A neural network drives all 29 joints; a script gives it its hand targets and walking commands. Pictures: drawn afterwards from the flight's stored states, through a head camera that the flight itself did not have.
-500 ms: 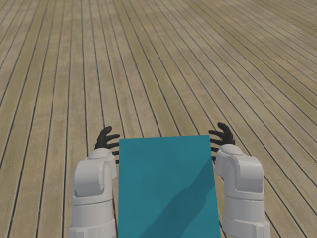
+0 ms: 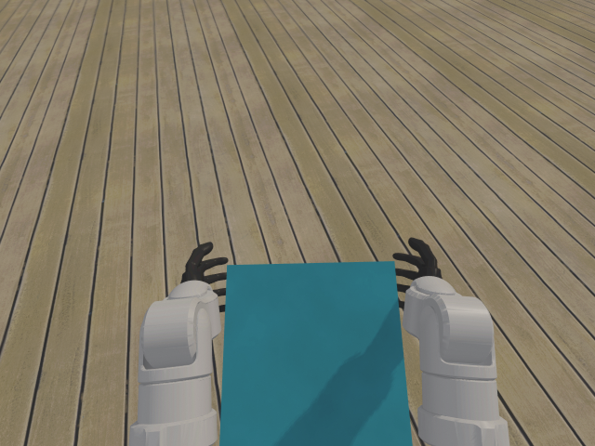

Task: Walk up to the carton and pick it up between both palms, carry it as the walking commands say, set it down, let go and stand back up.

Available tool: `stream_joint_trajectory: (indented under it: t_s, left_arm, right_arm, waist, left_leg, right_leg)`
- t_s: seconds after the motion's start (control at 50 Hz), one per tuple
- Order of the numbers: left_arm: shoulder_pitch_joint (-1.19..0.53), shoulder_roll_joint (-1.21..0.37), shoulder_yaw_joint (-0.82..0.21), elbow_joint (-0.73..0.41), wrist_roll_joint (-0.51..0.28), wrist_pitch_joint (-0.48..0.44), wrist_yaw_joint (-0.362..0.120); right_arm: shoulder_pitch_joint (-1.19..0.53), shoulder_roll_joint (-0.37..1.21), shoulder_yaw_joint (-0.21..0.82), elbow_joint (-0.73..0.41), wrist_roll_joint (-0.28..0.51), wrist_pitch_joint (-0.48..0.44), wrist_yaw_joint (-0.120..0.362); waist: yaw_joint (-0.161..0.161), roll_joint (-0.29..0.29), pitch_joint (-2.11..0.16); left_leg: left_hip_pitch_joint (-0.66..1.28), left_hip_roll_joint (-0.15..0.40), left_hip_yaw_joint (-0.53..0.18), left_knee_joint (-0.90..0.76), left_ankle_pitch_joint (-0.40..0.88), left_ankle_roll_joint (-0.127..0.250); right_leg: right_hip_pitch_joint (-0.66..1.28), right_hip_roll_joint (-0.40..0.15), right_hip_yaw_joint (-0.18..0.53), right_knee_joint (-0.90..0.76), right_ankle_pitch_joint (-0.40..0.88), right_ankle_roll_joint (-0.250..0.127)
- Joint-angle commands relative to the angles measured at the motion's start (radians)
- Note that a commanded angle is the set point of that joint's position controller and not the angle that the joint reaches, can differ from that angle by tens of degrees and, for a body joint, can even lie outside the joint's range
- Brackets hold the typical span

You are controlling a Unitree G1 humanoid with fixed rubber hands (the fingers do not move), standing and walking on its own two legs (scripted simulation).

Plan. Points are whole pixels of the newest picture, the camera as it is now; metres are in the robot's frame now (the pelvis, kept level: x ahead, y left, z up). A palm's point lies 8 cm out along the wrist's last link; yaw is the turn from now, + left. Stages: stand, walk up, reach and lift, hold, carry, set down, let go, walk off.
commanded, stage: carry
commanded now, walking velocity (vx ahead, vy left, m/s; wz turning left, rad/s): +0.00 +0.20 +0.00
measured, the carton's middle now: (312, 353) +0.28 -0.01 -0.04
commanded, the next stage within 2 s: none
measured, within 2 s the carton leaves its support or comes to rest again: neither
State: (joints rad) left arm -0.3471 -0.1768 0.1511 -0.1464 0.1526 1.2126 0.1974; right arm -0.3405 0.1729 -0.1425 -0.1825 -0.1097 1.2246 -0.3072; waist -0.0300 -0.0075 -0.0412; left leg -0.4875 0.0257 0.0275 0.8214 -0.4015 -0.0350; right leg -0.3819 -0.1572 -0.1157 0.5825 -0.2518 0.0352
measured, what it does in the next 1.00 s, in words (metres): steps to the left: left foot, then right foot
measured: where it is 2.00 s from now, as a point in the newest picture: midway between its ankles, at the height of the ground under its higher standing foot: outside the picture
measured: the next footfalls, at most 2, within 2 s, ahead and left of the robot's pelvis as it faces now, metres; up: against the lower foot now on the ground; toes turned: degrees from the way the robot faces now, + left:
left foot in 0.06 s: +0.05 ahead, +0.17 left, +0.00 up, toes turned +5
right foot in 0.36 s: -0.03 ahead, +0.01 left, +0.00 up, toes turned -11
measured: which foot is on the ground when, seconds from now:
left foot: up 0.00-0.04, down 0.06-0.38, up 0.40-0.56, down 0.58-1.00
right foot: down 0.00-0.08, up 0.10-0.34, down 0.36-1.00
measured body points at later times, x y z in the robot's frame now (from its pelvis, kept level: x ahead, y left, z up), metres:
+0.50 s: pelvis -0.07 +0.11 +0.00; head -0.06 +0.10 +0.45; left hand +0.24 +0.24 +0.08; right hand +0.23 -0.05 +0.07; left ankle -0.03 +0.22 -0.71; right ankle -0.06 +0.01 -0.73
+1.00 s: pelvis -0.11 +0.16 +0.00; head -0.13 +0.16 +0.45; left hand +0.19 +0.30 +0.08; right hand +0.19 +0.01 +0.08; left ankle -0.04 +0.26 -0.73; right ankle -0.06 +0.01 -0.73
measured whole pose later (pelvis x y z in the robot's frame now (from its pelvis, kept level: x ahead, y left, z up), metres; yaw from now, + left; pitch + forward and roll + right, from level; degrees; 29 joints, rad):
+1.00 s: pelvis -0.11 +0.16 +0.00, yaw -1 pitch +1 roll +0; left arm -0.33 -0.17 0.15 -0.10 0.13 1.24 0.25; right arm -0.34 0.17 -0.15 -0.08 -0.16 1.23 -0.24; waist 0.01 -0.01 -0.09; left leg -0.36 0.02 0.12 0.50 -0.16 0.04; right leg -0.34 -0.12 -0.12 0.52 -0.19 0.04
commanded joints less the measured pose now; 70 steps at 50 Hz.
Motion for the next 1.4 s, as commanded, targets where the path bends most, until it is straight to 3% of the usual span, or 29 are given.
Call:
stream_joint_trajectory:
  t_s: [0.0,0.02,0.04,0.06,0.08,0.1,0.14,0.16,0.2,0.28,0.32,0.34,0.36,0.38,0.4,0.44,0.48,0.52,0.54,0.56,0.58,0.6,0.62,0.66,0.74,0.86,0.98,1.12,1.38]
  left_arm:
    - [-0.472,-0.973,-0.625,-0.065,-0.423,-0.003,-0.362]
    - [-0.464,-0.972,-0.628,-0.058,-0.416,-0.001,-0.359]
    - [-0.459,-0.973,-0.633,-0.060,-0.412,0.000,-0.357]
    - [-0.453,-0.974,-0.644,-0.056,-0.404,0.000,-0.353]
    - [-0.510,-0.965,-0.672,-0.086,-0.428,0.010,-0.358]
    - [-0.533,-0.989,-0.688,-0.092,-0.434,0.005,-0.359]
    - [-0.552,-1.028,-0.714,-0.094,-0.465,-0.002,-0.366]
    - [-0.567,-1.034,-0.721,-0.106,-0.479,-0.001,-0.368]
    - [-0.585,-1.031,-0.729,-0.114,-0.501,0.004,-0.372]
    - [-0.540,-1.005,-0.703,-0.094,-0.510,0.024,-0.378]
    - [-0.496,-0.995,-0.680,-0.066,-0.501,0.030,-0.386]
    - [-0.477,-0.997,-0.667,-0.050,-0.498,0.031,-0.391]
    - [-0.461,-0.989,-0.649,-0.033,-0.494,0.032,-0.397]
    - [-0.403,-1.002,-0.624,0.019,-0.461,0.016,-0.401]
    - [-0.440,-1.014,-0.642,-0.029,-0.481,0.009,-0.400]
    - [-0.489,-1.015,-0.645,-0.046,-0.473,0.010,-0.395]
    - [-0.496,-1.016,-0.633,-0.047,-0.456,0.004,-0.387]
    - [-0.507,-1.009,-0.633,-0.057,-0.446,0.002,-0.375]
    - [-0.502,-1.007,-0.631,-0.055,-0.438,0.002,-0.370]
    - [-0.498,-1.007,-0.634,-0.052,-0.431,0.001,-0.364]
    - [-0.498,-1.002,-0.642,-0.052,-0.431,0.003,-0.360]
    - [-0.522,-0.996,-0.648,-0.060,-0.433,0.008,-0.359]
    - [-0.534,-0.995,-0.654,-0.059,-0.436,0.010,-0.360]
    - [-0.551,-1.012,-0.677,-0.056,-0.451,0.012,-0.368]
    - [-0.565,-1.029,-0.696,-0.019,-0.483,0.022,-0.382]
    - [-0.572,-1.034,-0.685,0.007,-0.496,0.027,-0.392]
    - [-0.548,-1.025,-0.654,0.021,-0.476,0.025,-0.389]
    - [-0.535,-1.010,-0.626,0.018,-0.451,0.006,-0.384]
    - [-0.513,-0.998,-0.611,0.011,-0.434,-0.013,-0.380]
  right_arm:
    - [-0.516,1.023,0.692,0.013,0.454,0.007,0.477]
    - [-0.501,1.022,0.684,0.032,0.451,0.009,0.481]
    - [-0.493,1.019,0.677,0.040,0.449,0.011,0.486]
    - [-0.478,1.023,0.669,0.054,0.448,0.011,0.493]
    - [-0.446,1.004,0.624,0.095,0.425,0.000,0.492]
    - [-0.462,1.033,0.628,0.071,0.429,-0.002,0.496]
    - [-0.469,1.032,0.623,0.038,0.414,-0.010,0.495]
    - [-0.480,1.033,0.623,0.016,0.415,-0.015,0.490]
    - [-0.492,1.026,0.618,-0.013,0.408,-0.022,0.479]
    - [-0.473,1.007,0.626,-0.038,0.387,-0.017,0.458]
    - [-0.448,1.003,0.637,-0.024,0.379,-0.012,0.454]
    - [-0.434,1.001,0.639,-0.008,0.375,-0.010,0.452]
    - [-0.435,1.002,0.640,0.009,0.375,-0.008,0.451]
    - [-0.483,1.004,0.685,-0.050,0.391,-0.004,0.457]
    - [-0.504,1.006,0.690,-0.065,0.405,-0.006,0.459]
    - [-0.563,1.022,0.709,-0.065,0.433,-0.005,0.469]
    - [-0.569,1.030,0.715,-0.057,0.460,-0.002,0.480]
    - [-0.576,1.036,0.708,-0.041,0.471,0.004,0.486]
    - [-0.576,1.039,0.703,-0.028,0.474,0.009,0.489]
    - [-0.571,1.036,0.694,-0.014,0.474,0.014,0.494]
    - [-0.560,1.028,0.678,0.010,0.467,0.014,0.498]
    - [-0.517,1.020,0.651,0.060,0.449,0.015,0.499]
    - [-0.506,1.020,0.645,0.076,0.441,0.015,0.501]
    - [-0.520,1.029,0.641,0.060,0.429,0.009,0.498]
    - [-0.520,1.021,0.612,0.061,0.399,-0.001,0.489]
    - [-0.543,1.020,0.608,0.049,0.392,-0.003,0.486]
    - [-0.555,1.022,0.625,0.047,0.407,0.002,0.492]
    - [-0.558,1.026,0.633,0.050,0.416,-0.005,0.497]
    - [-0.531,1.016,0.623,0.057,0.402,-0.020,0.493]
  waist:
    - [0.042,-0.260,-0.355]
    - [0.035,-0.220,-0.368]
    - [0.036,-0.127,-0.388]
    - [0.036,0.027,-0.380]
    - [0.015,0.356,-0.355]
    - [0.018,0.333,-0.375]
    - [0.022,0.195,-0.379]
    - [0.025,0.181,-0.372]
    - [0.025,0.167,-0.351]
    - [0.020,0.172,-0.395]
    - [0.037,0.128,-0.412]
    - [0.044,0.090,-0.427]
    - [0.049,-0.050,-0.425]
    - [0.043,-0.302,-0.343]
    - [0.044,-0.269,-0.321]
    - [0.045,-0.132,-0.307]
    - [0.039,-0.143,-0.306]
    - [0.029,-0.159,-0.331]
    - [0.029,-0.150,-0.358]
    - [0.031,-0.098,-0.385]
    - [0.036,0.039,-0.403]
    - [0.036,0.134,-0.405]
    - [0.033,0.143,-0.388]
    - [0.032,0.103,-0.349]
    - [0.026,0.117,-0.314]
    - [0.022,0.090,-0.291]
    - [0.026,0.056,-0.294]
    - [0.025,0.003,-0.308]
    - [0.023,-0.012,-0.331]
  left_leg:
    - [0.087,-0.030,0.090,-0.243,0.046,0.006]
    - [0.175,-0.038,0.122,-0.395,0.141,0.011]
    - [0.295,0.000,0.084,-0.471,0.186,0.013]
    - [0.407,0.145,-0.083,-0.486,0.387,0.042]
    - [0.434,0.306,-0.280,-0.464,0.655,0.161]
    - [0.429,0.296,-0.249,-0.408,0.792,0.219]
    - [0.384,0.245,-0.142,-0.392,0.690,0.217]
    - [0.377,0.221,-0.108,-0.397,0.602,0.211]
    - [0.370,0.189,-0.082,-0.418,0.466,0.210]
    - [0.396,0.214,-0.142,-0.419,0.469,0.249]
    - [0.359,0.185,-0.105,-0.378,0.478,0.219]
    - [0.266,0.172,-0.091,-0.352,0.451,0.174]
    - [0.120,0.133,-0.068,-0.263,0.341,0.114]
    - [-0.014,0.034,0.027,-0.182,0.107,0.046]
    - [-0.029,0.028,0.009,-0.044,-0.035,0.034]
    - [-0.027,0.026,-0.024,0.013,-0.010,0.027]
    - [0.033,0.008,0.026,-0.111,0.025,0.011]
    - [0.128,-0.006,0.082,-0.314,0.167,-0.005]
    - [0.213,0.013,0.085,-0.367,0.245,-0.001]
    - [0.303,0.066,0.028,-0.394,0.302,0.007]
    - [0.379,0.163,-0.079,-0.366,0.551,0.033]
    - [0.340,0.201,-0.113,-0.392,0.591,0.067]
    - [0.316,0.211,-0.129,-0.423,0.533,0.086]
    - [0.277,0.203,-0.108,-0.459,0.379,0.093]
    - [0.239,0.177,-0.071,-0.507,0.163,0.079]
    - [0.199,0.164,-0.077,-0.544,0.008,0.079]
    - [0.165,0.140,-0.061,-0.516,0.017,0.066]
    - [0.186,0.110,-0.039,-0.437,0.125,0.046]
    - [0.235,0.104,-0.010,-0.360,0.267,0.029]
  right_leg:
    - [0.283,-0.168,0.110,-0.082,0.512,-0.104]
    - [0.266,-0.143,0.083,-0.032,0.486,-0.074]
    - [0.196,-0.109,0.057,0.050,0.377,-0.035]
    - [0.032,-0.067,0.044,0.146,0.093,0.005]
    - [-0.196,0.060,-0.048,0.269,-0.351,0.050]
    - [-0.186,0.080,0.021,0.474,-0.456,0.021]
    - [-0.197,0.090,0.056,0.597,-0.363,0.001]
    - [-0.204,0.089,0.046,0.585,-0.303,0.004]
    - [-0.189,0.092,0.009,0.484,-0.264,0.012]
    - [-0.073,0.108,-0.006,0.209,-0.274,-0.038]
    - [0.080,0.096,-0.030,-0.075,-0.088,-0.057]
    - [0.216,0.039,0.009,-0.172,0.034,-0.060]
    - [0.345,-0.106,0.177,-0.229,0.057,-0.072]
    - [0.324,-0.296,0.391,-0.229,0.341,-0.172]
    - [0.280,-0.311,0.370,-0.223,0.414,-0.210]
    - [0.245,-0.245,0.260,-0.206,0.366,-0.193]
    - [0.231,-0.159,0.132,-0.154,0.385,-0.143]
    - [0.239,-0.112,0.078,-0.104,0.396,-0.100]
    - [0.220,-0.093,0.068,-0.081,0.353,-0.070]
    - [0.178,-0.071,0.056,-0.037,0.275,-0.043]
    - [0.087,-0.020,0.038,0.002,0.135,-0.004]
    - [0.101,0.017,0.012,0.006,-0.064,0.010]
    - [0.100,0.027,0.007,0.013,-0.115,0.009]
    - [0.105,0.033,0.001,-0.007,-0.083,0.007]
    - [0.107,0.032,-0.001,-0.044,-0.042,0.008]
    - [0.124,0.050,-0.005,-0.065,-0.049,0.000]
    - [0.148,0.037,0.019,-0.103,-0.051,-0.016]
    - [0.124,0.011,0.075,-0.160,-0.063,-0.038]
    - [0.110,-0.007,0.108,-0.175,0.017,-0.058]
